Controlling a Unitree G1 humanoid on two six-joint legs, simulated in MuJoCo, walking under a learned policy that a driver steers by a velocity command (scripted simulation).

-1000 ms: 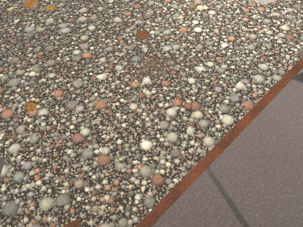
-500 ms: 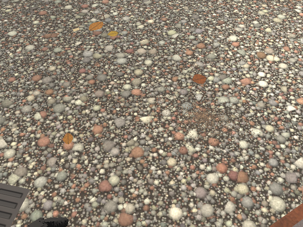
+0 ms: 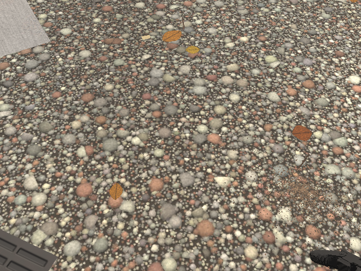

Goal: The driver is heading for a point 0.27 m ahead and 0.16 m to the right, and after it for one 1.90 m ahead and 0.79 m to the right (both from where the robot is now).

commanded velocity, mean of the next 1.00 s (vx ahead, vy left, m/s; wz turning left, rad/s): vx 0.50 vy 0.00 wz -0.51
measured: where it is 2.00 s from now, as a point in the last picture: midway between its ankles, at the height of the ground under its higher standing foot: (295, 172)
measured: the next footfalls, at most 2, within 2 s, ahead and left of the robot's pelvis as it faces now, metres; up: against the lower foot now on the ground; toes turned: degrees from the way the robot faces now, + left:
right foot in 0.46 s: +0.39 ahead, -0.14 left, +0.00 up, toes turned -16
left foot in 0.92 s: +0.70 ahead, -0.05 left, +0.00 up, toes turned -35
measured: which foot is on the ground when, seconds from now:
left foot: down 0.00-0.46, up 0.48-0.90, down 0.92-1.00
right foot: up 0.00-0.44, down 0.46-0.94, up 0.96-1.00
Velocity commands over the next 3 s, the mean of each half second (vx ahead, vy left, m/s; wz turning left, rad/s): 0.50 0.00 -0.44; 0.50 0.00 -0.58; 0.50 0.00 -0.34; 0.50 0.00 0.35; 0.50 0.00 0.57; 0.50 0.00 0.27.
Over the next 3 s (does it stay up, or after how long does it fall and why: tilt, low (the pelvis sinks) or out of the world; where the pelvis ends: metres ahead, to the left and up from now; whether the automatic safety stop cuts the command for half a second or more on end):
stays up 1.47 -0.56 -0.01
